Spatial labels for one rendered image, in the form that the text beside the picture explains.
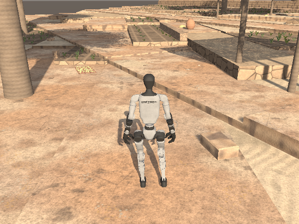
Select robot right shin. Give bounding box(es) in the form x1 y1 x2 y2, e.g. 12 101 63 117
159 149 166 181

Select robot shin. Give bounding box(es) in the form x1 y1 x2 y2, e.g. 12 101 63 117
159 149 166 181
137 153 145 181

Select robot right upper arm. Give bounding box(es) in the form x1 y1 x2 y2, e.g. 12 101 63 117
159 94 171 120

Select robot left shin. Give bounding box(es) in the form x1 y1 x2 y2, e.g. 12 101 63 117
137 153 145 181

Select right robot forearm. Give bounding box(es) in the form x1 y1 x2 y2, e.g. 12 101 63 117
166 113 175 133

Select robot right hand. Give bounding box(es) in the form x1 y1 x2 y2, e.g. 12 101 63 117
165 132 176 143

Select left robot forearm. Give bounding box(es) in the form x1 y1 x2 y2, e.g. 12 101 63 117
124 113 133 134

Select robot left upper arm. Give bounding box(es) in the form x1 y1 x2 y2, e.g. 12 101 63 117
128 94 139 120

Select robot left hand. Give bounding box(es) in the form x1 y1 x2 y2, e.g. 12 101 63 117
123 133 134 145

